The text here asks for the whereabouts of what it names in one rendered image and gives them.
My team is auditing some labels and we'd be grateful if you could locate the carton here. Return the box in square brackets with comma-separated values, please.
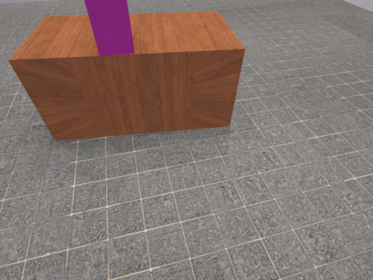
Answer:
[85, 0, 135, 56]

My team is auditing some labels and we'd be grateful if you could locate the pedestal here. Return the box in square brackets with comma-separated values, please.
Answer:
[8, 11, 245, 141]

